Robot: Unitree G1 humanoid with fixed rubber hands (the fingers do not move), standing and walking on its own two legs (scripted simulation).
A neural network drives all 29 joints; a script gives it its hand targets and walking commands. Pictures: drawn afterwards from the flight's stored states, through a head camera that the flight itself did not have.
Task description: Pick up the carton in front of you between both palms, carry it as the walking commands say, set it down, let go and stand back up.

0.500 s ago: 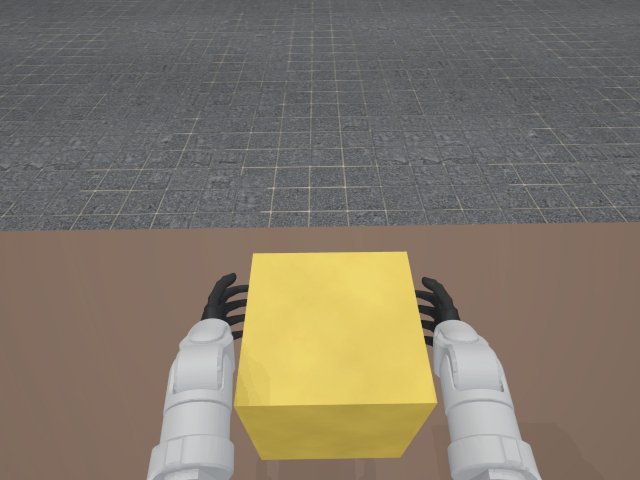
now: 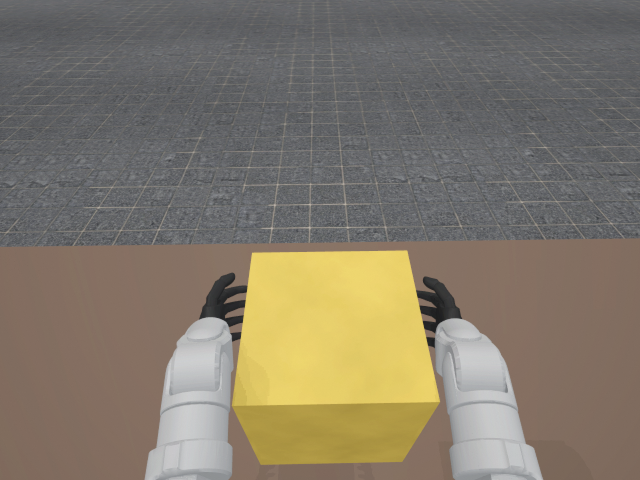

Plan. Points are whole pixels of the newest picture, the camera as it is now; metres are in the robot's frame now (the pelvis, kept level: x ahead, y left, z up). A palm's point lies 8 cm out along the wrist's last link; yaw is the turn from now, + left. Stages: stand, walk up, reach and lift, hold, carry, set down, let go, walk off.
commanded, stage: hold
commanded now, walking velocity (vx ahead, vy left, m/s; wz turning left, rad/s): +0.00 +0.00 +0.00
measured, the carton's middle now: (330, 362) +0.28 +0.00 -0.03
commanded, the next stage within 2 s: carry in 0.70 s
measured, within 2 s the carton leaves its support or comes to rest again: neither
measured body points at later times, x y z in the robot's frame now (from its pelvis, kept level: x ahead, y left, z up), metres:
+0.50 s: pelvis -0.01 +0.00 +0.00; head -0.05 +0.00 +0.45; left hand +0.30 +0.15 +0.05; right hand +0.30 -0.15 +0.04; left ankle +0.01 +0.13 -0.75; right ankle +0.01 -0.13 -0.75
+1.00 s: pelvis +0.06 +0.02 -0.01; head +0.03 +0.02 +0.44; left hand +0.35 +0.18 +0.07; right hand +0.35 -0.13 +0.07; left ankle +0.00 +0.14 -0.75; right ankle +0.03 -0.11 -0.73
